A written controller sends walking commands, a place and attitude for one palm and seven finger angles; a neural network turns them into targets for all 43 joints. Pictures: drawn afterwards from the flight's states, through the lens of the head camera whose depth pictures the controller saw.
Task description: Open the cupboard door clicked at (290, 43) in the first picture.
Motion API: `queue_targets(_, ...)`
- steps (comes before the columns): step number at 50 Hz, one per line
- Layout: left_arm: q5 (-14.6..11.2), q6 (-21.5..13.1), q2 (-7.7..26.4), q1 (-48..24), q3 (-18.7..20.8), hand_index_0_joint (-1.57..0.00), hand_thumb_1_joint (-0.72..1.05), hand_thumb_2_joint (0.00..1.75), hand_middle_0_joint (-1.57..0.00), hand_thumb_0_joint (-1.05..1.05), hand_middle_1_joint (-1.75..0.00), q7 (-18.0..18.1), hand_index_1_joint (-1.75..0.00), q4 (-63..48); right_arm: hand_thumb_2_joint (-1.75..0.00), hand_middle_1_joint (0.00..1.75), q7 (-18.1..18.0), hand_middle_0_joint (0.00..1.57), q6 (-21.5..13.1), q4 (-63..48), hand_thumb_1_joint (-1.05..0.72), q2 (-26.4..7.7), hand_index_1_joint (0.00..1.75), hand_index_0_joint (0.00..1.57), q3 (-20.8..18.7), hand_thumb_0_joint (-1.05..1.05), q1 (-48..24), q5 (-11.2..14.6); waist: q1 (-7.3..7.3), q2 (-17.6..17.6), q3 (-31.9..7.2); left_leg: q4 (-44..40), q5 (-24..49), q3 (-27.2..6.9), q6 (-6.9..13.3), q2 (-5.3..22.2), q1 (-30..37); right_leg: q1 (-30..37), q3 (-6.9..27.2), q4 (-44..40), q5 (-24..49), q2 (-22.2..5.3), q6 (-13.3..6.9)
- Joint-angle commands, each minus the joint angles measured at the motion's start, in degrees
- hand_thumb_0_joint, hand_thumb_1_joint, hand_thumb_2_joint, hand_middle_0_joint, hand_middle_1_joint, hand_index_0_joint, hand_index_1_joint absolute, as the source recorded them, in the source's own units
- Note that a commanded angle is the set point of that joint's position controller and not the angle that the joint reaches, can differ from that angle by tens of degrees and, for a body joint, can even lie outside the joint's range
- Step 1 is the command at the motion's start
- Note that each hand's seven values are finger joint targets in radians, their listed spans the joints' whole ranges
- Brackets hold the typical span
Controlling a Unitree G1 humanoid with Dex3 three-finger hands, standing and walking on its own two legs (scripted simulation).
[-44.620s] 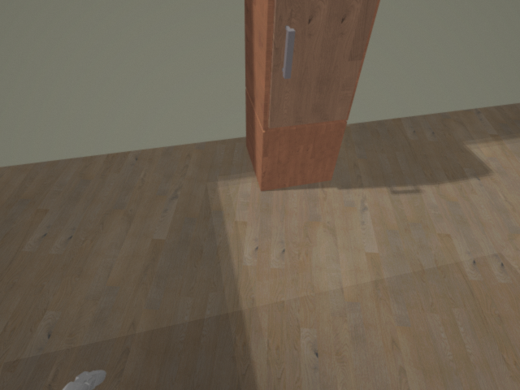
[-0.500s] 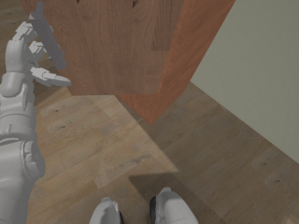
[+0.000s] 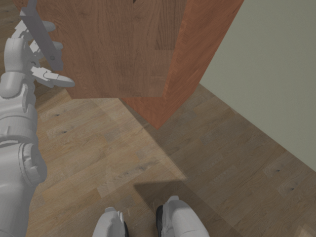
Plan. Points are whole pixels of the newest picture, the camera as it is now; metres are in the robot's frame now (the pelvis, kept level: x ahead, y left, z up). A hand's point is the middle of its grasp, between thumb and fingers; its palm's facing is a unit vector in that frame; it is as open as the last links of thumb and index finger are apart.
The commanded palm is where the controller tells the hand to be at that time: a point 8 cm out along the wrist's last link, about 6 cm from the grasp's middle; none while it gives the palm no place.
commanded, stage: slide the fingers in behind the handle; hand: left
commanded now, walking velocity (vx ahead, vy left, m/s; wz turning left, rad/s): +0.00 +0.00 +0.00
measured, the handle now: (46, 37) +0.59 +0.21 +0.07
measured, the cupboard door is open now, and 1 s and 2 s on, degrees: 46 46 85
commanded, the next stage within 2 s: close the thumb around the handle in 0.12 s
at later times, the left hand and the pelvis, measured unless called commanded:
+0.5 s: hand (46, 58) +0.53 +0.21 +0.06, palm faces -0.03 -1.00 -0.01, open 11.7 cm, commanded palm +0.51 +0.24 +0.07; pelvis +0.01 +0.02 +0.00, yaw +0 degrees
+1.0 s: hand (50, 57) +0.53 +0.20 +0.07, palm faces -0.04 -1.00 -0.01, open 6.5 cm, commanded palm +0.51 +0.24 +0.07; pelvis +0.00 +0.02 +0.00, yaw +0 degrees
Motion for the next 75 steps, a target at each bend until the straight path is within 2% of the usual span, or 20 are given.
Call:
queue_targets(1,-1.1,-3.9,14.7,-26.4,1.1,-0.30,-0.50,0.30,-0.30,0.00,-1.20,-0.1,-1.20,-13.5,-0.90,0.30,-0.7,0.20,-1.3,-1.7,-0.90,-10.4,0.30,0.20,-3.7,0.00,11.5,-0.2,-0.56,8.6,-30.5,-5.8,23.1,-4.4,0.6,-2.9,16.4,17.7,5.7,-4.7,18.7,2.4,0.9)
queue_targets(3,-1.2,-4.3,15.4,-25.2,1.6,-0.30,-0.50,0.30,-0.30,0.00,-1.20,-0.3,-1.20,-14.4,-0.90,0.30,-0.7,0.20,-1.3,-1.9,-0.90,-10.5,0.30,0.20,-3.7,0.00,11.4,-0.2,0.03,9.3,-32.5,-5.8,24.3,-4.4,0.4,-3.0,17.5,18.2,5.7,-4.4,19.4,2.4,0.7)
queue_targets(6,-1.6,-4.3,13.1,-25.4,0.4,-0.30,-0.50,0.30,-0.30,0.00,-1.20,-0.5,-1.20,-12.9,-0.90,0.30,-0.6,0.20,-1.4,-1.1,-0.90,-10.5,0.30,0.20,-3.9,0.00,11.7,-0.3,-0.92,8.6,-30.7,-5.6,25.9,-5.1,0.2,-2.6,19.0,15.6,4.9,-4.3,19.4,2.6,0.8)
queue_targets(9,-1.9,-3.1,15.0,-25.0,1.8,-0.30,-0.50,0.30,-0.30,0.00,-1.20,-0.6,-1.20,-10.8,-0.90,0.30,-0.8,0.20,-1.3,-1.5,-0.90,-10.9,0.30,0.20,-3.6,0.00,11.7,-0.2,-1.05,6.8,-28.3,-5.8,22.9,-4.6,0.7,-2.8,15.5,16.5,5.2,-4.7,18.0,2.6,0.8)
queue_targets(11,-1.3,-2.8,16.3,-25.2,2.3,-0.30,-0.50,0.30,-0.30,0.00,-1.20,-0.6,-1.20,-11.0,-0.90,0.30,-0.9,0.20,-1.3,-1.5,-0.90,-10.8,0.30,0.20,-3.7,0.00,11.9,-0.1,-0.56,7.6,-30.0,-5.7,23.7,-4.5,0.6,-2.9,15.4,17.8,5.5,-4.5,19.1,2.5,0.8)
queue_targets(16,-1.5,-4.2,14.7,-24.5,1.5,-0.32,-0.22,0.42,-0.32,0.00,-1.23,-0.8,-1.23,-14.6,-0.90,0.30,-0.5,0.20,-1.4,-1.7,-0.90,-10.6,0.30,0.20,-3.9,0.00,11.9,-0.4,0.00,11.2,-32.9,-5.5,29.0,-5.4,-0.1,-2.4,21.3,15.0,4.6,-3.7,20.4,2.7,0.6)
queue_targets(22,-2.0,-2.9,12.4,-24.1,0.0,-0.34,0.12,0.56,-0.34,0.00,-1.27,-1.1,-1.27,-12.4,-0.90,0.30,-0.4,0.20,-0.8,-1.3,-0.90,-10.9,0.30,0.20,-4.0,0.00,12.0,-0.2,-0.89,9.1,-28.7,-6.2,27.5,-5.8,-0.2,-2.2,20.7,12.9,3.9,-4.4,18.0,2.8,0.7)
queue_targets(26,-2.2,-4.3,12.1,-24.3,0.4,-0.36,0.34,0.66,-0.36,0.00,-1.29,-0.4,-1.29,-16.9,-0.90,0.30,-0.2,0.20,-0.8,-1.4,-0.90,-10.8,0.30,0.20,-4.2,0.00,12.3,-0.6,0.31,13.1,-33.7,-6.1,34.8,-7.1,-1.3,-1.8,27.3,11.5,3.2,-3.7,19.2,2.9,0.4)
queue_targets(30,-2.5,-4.2,10.3,-22.1,-0.1,-0.38,0.56,0.76,-0.38,0.00,-1.31,0.1,-1.31,-13.8,-0.90,0.30,0.1,0.20,-0.4,-0.8,-0.90,-10.7,0.30,0.20,-4.3,0.00,12.4,-0.6,-0.28,9.1,-29.8,-6.2,35.6,-7.4,-1.3,-1.4,26.1,10.6,2.6,-4.0,19.0,3.1,0.5)
queue_targets(33,-1.7,-3.4,8.4,-22.2,-1.9,-0.39,0.73,0.83,-0.39,0.00,-1.33,0.7,-1.33,-13.2,-0.90,0.30,0.2,0.20,-0.2,-1.1,-0.90,-10.6,0.30,0.20,-4.3,0.00,12.1,-0.5,-0.29,10.3,-27.7,-7.0,33.4,-7.3,-1.4,-1.6,25.3,9.6,2.5,-4.3,17.0,2.9,0.5)
queue_targets(36,-1.2,-3.9,9.1,-23.1,-1.3,-0.40,0.90,0.90,-0.40,0.00,-1.35,1.3,-1.35,-13.9,-0.90,0.30,0.2,0.20,-0.1,-0.9,-0.90,-10.6,0.30,0.20,-4.4,0.00,12.5,-0.8,-0.15,10.9,-29.5,-6.5,35.6,-7.7,-1.8,-1.5,27.4,8.9,2.4,-4.0,17.3,3.0,0.4)
queue_targets(41,-1.5,-4.0,9.5,-22.3,-0.7,-0.40,0.90,0.90,-0.40,0.00,-1.35,1.2,-1.35,-11.7,-0.90,0.30,0.1,0.20,0.0,-1.2,-0.90,-10.5,0.30,0.20,-4.2,0.00,11.8,-0.6,-0.60,7.6,-27.3,-6.5,31.2,-6.7,-1.0,-1.9,22.7,11.0,3.0,-4.2,17.8,2.9,0.6)
queue_targets(45,-0.5,-4.0,15.3,-24.3,2.8,-0.40,0.90,0.90,-0.40,0.00,-1.35,1.8,-1.35,-11.6,-0.90,0.30,-0.4,0.20,-0.2,-1.8,-0.90,-10.8,0.30,0.20,-3.8,0.00,11.7,-0.7,-0.02,7.6,-28.0,-6.5,26.7,-6.0,-0.3,-2.6,18.8,13.8,3.7,-3.8,17.3,2.7,0.6)
queue_targets(49,-0.4,-4.4,12.8,-24.5,0.9,-0.40,0.90,0.90,-0.40,0.00,-1.35,1.6,-1.35,-13.4,-0.90,0.30,-0.4,0.20,-0.4,-2.4,-0.90,-10.3,0.30,0.20,-3.8,0.00,11.6,-0.8,0.19,10.8,-30.1,-6.2,29.6,-6.5,-0.7,-2.4,22.1,12.2,3.4,-3.3,17.4,2.6,0.3)
queue_targets(52,-0.9,-4.1,11.4,-25.2,0.2,-0.40,0.90,0.90,-0.40,0.00,-1.35,1.8,-1.35,-13.5,-0.90,0.30,-0.3,0.20,-0.4,-1.8,-0.90,-10.6,0.30,0.20,-3.9,0.00,11.6,-0.9,-0.41,9.5,-30.4,-6.0,29.6,-7.0,-1.0,-2.0,23.3,10.6,3.2,-3.6,16.6,2.6,0.6)
queue_targets(63,-3.7,-3.3,8.5,-5.7,0.2,-0.40,0.90,0.90,-0.40,0.00,-1.35,0.2,-1.35,-21.2,-0.90,0.30,0.3,0.20,0.1,-5.4,-0.90,-10.0,0.30,0.20,-4.6,0.00,9.2,0.5,4.24,4.4,-31.5,-9.2,27.9,-3.6,0.0,-3.1,19.6,23.5,4.2,-5.5,22.9,2.8,0.6)
queue_targets(65,-4.8,-3.4,7.6,-1.0,0.3,-0.40,0.90,0.90,-0.40,0.00,-1.35,0.1,-1.35,-25.4,-0.90,0.30,0.3,0.20,0.0,-6.3,-0.90,-9.7,0.30,0.20,-4.9,0.00,8.5,0.9,5.50,6.4,-33.1,-9.7,31.1,-3.1,-0.1,-3.1,21.3,25.1,4.4,-5.7,25.6,2.6,0.5)
queue_targets(73,-9.2,-3.3,-2.8,24.1,-4.0,-0.40,0.90,0.90,-0.40,0.00,-1.35,1.6,-1.35,-41.3,-0.90,0.30,1.7,0.20,-1.3,-9.7,-0.90,-8.0,0.30,0.20,-5.8,0.00,3.6,2.0,9.17,2.6,-27.1,-13.4,33.8,-0.9,0.1,-3.3,20.9,32.0,4.5,-7.7,30.8,1.9,0.5)
queue_targets(74,-12.3,-3.7,-3.5,24.8,3.2,-0.40,0.90,0.90,-0.40,0.00,-1.35,9.7,-1.35,-47.1,-0.90,0.30,1.7,0.20,-2.2,-10.2,-0.90,-6.3,0.30,0.20,-6.1,0.00,1.9,1.7,13.49,4.2,-26.9,-13.8,35.2,-0.8,-0.8,-3.4,20.5,32.0,3.6,-7.8,30.2,2.1,0.3)
queue_targets(75,-11.1,-3.0,-10.6,31.0,-2.2,-0.40,0.90,0.90,-0.40,0.00,-1.35,13.8,-1.35,-45.5,-0.90,0.30,2.5,0.20,-2.9,-10.0,-0.90,-5.6,0.30,0.20,-5.8,0.00,1.3,1.6,12.17,3.2,-23.9,-14.3,33.9,-0.5,-1.2,-3.5,20.6,30.6,3.2,-8.1,28.7,2.1,0.5)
